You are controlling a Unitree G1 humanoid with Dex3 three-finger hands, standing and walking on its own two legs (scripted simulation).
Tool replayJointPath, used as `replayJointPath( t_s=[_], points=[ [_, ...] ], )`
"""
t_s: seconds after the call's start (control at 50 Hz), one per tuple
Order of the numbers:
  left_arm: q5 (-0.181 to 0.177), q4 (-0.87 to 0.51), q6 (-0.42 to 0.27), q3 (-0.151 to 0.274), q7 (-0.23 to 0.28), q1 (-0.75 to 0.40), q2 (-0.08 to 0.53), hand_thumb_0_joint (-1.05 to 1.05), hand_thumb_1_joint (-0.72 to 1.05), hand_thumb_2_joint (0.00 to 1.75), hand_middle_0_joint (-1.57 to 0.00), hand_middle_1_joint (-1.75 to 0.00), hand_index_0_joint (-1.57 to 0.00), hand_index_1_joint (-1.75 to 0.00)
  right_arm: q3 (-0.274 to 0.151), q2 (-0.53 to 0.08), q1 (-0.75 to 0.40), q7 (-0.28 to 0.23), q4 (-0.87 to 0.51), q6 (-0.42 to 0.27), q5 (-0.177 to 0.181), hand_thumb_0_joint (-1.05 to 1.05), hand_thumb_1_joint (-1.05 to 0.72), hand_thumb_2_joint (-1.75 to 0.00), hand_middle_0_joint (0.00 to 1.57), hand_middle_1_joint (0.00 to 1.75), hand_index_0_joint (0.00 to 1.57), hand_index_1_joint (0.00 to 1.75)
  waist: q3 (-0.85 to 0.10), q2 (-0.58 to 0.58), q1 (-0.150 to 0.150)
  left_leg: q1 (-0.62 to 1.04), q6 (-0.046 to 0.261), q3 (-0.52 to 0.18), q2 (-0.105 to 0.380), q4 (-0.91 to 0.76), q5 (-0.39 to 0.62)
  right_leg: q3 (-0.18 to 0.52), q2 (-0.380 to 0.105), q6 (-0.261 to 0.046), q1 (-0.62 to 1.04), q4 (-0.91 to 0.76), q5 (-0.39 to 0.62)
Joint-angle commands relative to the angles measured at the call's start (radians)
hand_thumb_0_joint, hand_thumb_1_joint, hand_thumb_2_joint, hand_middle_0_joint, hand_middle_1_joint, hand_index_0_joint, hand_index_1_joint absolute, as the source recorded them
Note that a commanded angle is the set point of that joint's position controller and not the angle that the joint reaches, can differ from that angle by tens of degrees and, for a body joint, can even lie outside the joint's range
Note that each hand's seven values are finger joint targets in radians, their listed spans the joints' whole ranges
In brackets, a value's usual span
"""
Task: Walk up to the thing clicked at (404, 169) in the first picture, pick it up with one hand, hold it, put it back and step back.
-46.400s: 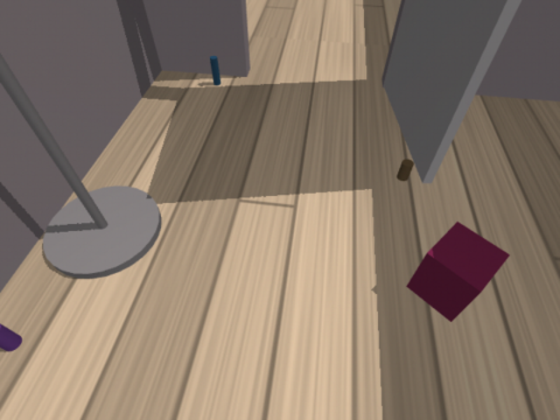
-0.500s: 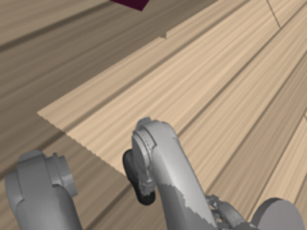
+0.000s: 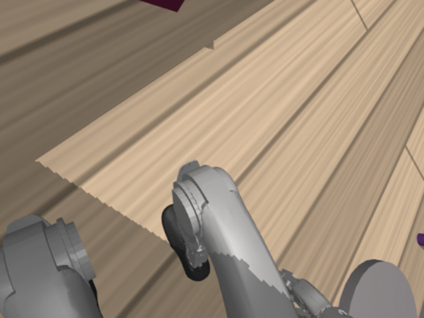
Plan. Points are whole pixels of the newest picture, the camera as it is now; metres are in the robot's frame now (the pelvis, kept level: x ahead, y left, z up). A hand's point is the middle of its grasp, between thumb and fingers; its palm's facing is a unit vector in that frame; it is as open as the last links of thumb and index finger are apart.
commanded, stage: rest palm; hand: left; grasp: from above
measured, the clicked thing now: out of the picture +0.49 +0.35 -0.26
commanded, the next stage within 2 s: close in 0.26 s
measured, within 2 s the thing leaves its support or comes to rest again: neither
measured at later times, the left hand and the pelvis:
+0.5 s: hand out of the picture +0.47 +0.36 -0.22, palm faces -0.42 -0.13 -0.90, open 13.6 cm; pelvis +0.00 +0.00 +0.00, yaw +0 degrees
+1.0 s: hand out of the picture +0.48 +0.36 -0.21, palm faces -0.41 -0.12 -0.90, open 12.1 cm; pelvis +0.00 +0.00 +0.00, yaw -1 degrees
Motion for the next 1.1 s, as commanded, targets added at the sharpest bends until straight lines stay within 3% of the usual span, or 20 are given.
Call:
replayJointPath(
  t_s=[0.0, 0.08, 0.14, 0.2, 0.24, 0.32, 0.38, 0.52, 0.6, 0.68, 0.8, 0.82, 0.92, 1.0, 1.08],
  points=[
    [-0.016, -0.144, -0.001, 0.031, 0.031, -0.265, 0.269, 0.00, -0.53, 0.98, -0.07, -1.05, -0.08, -1.05, -0.093, -0.337, 0.192, -0.017, 0.001, -0.006, -0.001, 0.00, -0.92, -0.91, 0.20, 0.30, 0.20, 0.30, -0.605, 0.503, -0.048, 0.498, 0.008, 0.086, 0.039, -0.252, 0.184, -0.128, 0.009, -0.091, 0.312, -0.188, 0.198],
    [-0.016, -0.148, -0.002, 0.046, 0.033, -0.275, 0.290, 0.00, -0.52, 0.98, -0.07, -1.07, -0.08, -1.06, -0.094, -0.347, 0.186, -0.021, -0.003, -0.005, -0.002, 0.00, -0.91, -0.91, 0.20, 0.30, 0.20, 0.30, -0.597, 0.512, -0.046, 0.507, 0.002, 0.072, 0.043, -0.263, 0.163, -0.137, 0.007, -0.096, 0.284, -0.186, 0.174],
    [-0.011, -0.141, -0.003, 0.029, 0.029, -0.262, 0.267, 0.00, -0.50, 1.01, -0.08, -1.08, -0.08, -1.08, -0.096, -0.345, 0.183, -0.022, -0.002, -0.005, -0.002, 0.00, -0.91, -0.91, 0.20, 0.30, 0.20, 0.30, -0.608, 0.531, -0.047, 0.533, -0.002, 0.071, 0.046, -0.265, 0.189, -0.137, 0.009, -0.095, 0.292, -0.180, 0.194],
    [-0.016, -0.129, -0.003, 0.034, 0.031, -0.249, 0.283, 0.00, -0.50, 1.03, -0.08, -1.09, -0.08, -1.09, -0.089, -0.335, 0.188, -0.022, 0.000, -0.005, -0.004, 0.00, -0.91, -0.91, 0.20, 0.30, 0.20, 0.30, -0.599, 0.500, -0.045, 0.478, 0.009, 0.087, 0.042, -0.258, 0.156, -0.128, 0.014, -0.089, 0.336, -0.195, 0.180],
    [-0.019, -0.142, -0.003, 0.014, 0.029, -0.263, 0.264, 0.00, -0.51, 1.02, -0.08, -1.09, -0.08, -1.09, -0.093, -0.339, 0.177, -0.023, -0.004, -0.008, -0.001, 0.00, -0.92, -0.91, 0.20, 0.30, 0.20, 0.30, -0.599, 0.500, -0.049, 0.468, 0.011, 0.092, 0.042, -0.251, 0.144, -0.127, 0.015, -0.091, 0.328, -0.198, 0.171],
    [-0.021, -0.136, -0.006, 0.028, 0.033, -0.256, 0.288, 0.00, -0.49, 1.05, -0.09, -1.10, -0.09, -1.10, -0.088, -0.349, 0.174, -0.028, -0.002, -0.005, -0.001, 0.00, -0.91, -0.91, 0.20, 0.30, 0.20, 0.30, -0.608, 0.505, -0.047, 0.508, 0.003, 0.072, 0.046, -0.253, 0.175, -0.140, 0.012, -0.093, 0.305, -0.188, 0.188],
    [-0.020, -0.123, -0.007, 0.023, 0.034, -0.252, 0.280, 0.00, -0.44, 0.94, -0.10, -1.09, -0.12, -1.07, -0.085, -0.347, 0.176, -0.026, -0.003, -0.005, -0.003, 0.00, -0.91, -0.90, 0.20, 0.30, 0.20, 0.30, -0.591, 0.501, -0.051, 0.492, 0.004, 0.073, 0.045, -0.259, 0.168, -0.139, 0.012, -0.092, 0.316, -0.186, 0.187],
    [-0.024, -0.129, -0.005, 0.010, 0.042, -0.253, 0.274, 0.00, -0.38, 0.93, -0.13, -1.10, -0.15, -1.07, -0.084, -0.341, 0.161, -0.028, -0.002, -0.005, -0.002, 0.00, -0.90, -0.90, 0.20, 0.30, 0.20, 0.30, -0.613, 0.523, -0.042, 0.505, 0.003, 0.081, 0.047, -0.262, 0.168, -0.133, 0.015, -0.090, 0.328, -0.189, 0.193],
    [-0.034, -0.120, -0.002, 0.005, 0.039, -0.250, 0.257, 0.00, -0.37, 0.91, -0.14, -1.08, -0.16, -1.06, -0.084, -0.351, 0.168, -0.027, -0.008, -0.009, -0.002, 0.00, -0.90, -0.90, 0.20, 0.30, 0.20, 0.30, -0.576, 0.493, -0.057, 0.469, 0.007, 0.081, 0.044, -0.245, 0.171, -0.135, 0.013, -0.092, 0.317, -0.194, 0.191],
    [-0.031, -0.131, -0.002, 0.031, 0.038, -0.249, 0.306, 0.00, -0.30, 0.93, -0.20, -1.07, -0.22, -1.05, -0.079, -0.348, 0.166, -0.030, -0.006, -0.002, -0.002, 0.00, -0.90, -0.90, 0.20, 0.30, 0.20, 0.30, -0.607, 0.506, -0.042, 0.493, 0.003, 0.075, 0.047, -0.262, 0.174, -0.136, 0.013, -0.092, 0.338, -0.193, 0.188],
    [-0.037, -0.125, 0.003, -0.002, 0.027, -0.258, 0.251, 0.00, -0.27, 0.89, -0.19, -1.09, -0.23, -1.06, -0.085, -0.355, 0.159, -0.029, -0.016, -0.007, 0.000, 0.00, -0.90, -0.90, 0.20, 0.30, 0.20, 0.30, -0.560, 0.514, -0.056, 0.484, 0.001, 0.068, 0.045, -0.268, 0.136, -0.139, 0.010, -0.096, 0.278, -0.191, 0.156],
    [-0.041, -0.095, 0.003, 0.014, 0.030, -0.239, 0.272, 0.00, -0.28, 0.89, -0.19, -1.08, -0.22, -1.04, -0.076, -0.343, 0.163, -0.029, -0.010, -0.004, -0.001, 0.00, -0.90, -0.90, 0.20, 0.30, 0.20, 0.30, -0.558, 0.482, -0.051, 0.466, 0.004, 0.068, 0.047, -0.270, 0.127, -0.139, 0.011, -0.093, 0.302, -0.195, 0.153],
    [-0.035, -0.114, -0.003, 0.014, 0.029, -0.235, 0.281, 0.00, -0.20, 0.90, -0.26, -1.06, -0.29, -1.03, -0.076, -0.346, 0.165, -0.034, -0.010, 0.002, -0.005, 0.00, -0.90, -0.90, 0.20, 0.30, 0.20, 0.30, -0.599, 0.488, -0.046, 0.485, 0.006, 0.074, 0.046, -0.258, 0.165, -0.136, 0.012, -0.090, 0.332, -0.196, 0.184],
    [-0.044, -0.104, -0.004, 0.006, 0.028, -0.246, 0.269, 0.00, -0.16, 0.88, -0.29, -1.05, -0.32, -1.02, -0.077, -0.359, 0.158, -0.034, -0.015, 0.003, -0.005, 0.00, -0.90, -0.90, 0.20, 0.30, 0.20, 0.30, -0.569, 0.492, -0.058, 0.481, 0.003, 0.065, 0.048, -0.264, 0.149, -0.139, 0.009, -0.092, 0.305, -0.195, 0.167],
    [-0.036, -0.084, -0.004, 0.008, 0.029, -0.227, 0.285, 0.00, -0.12, 0.85, -0.31, -1.05, -0.34, -1.01, -0.065, -0.346, 0.164, -0.037, -0.019, 0.003, -0.007, 0.00, -0.90, -0.90, 0.20, 0.30, 0.20, 0.30, -0.556, 0.450, -0.052, 0.423, 0.013, 0.082, 0.043, -0.254, 0.126, -0.131, 0.011, -0.087, 0.345, -0.206, 0.156]
  ],
)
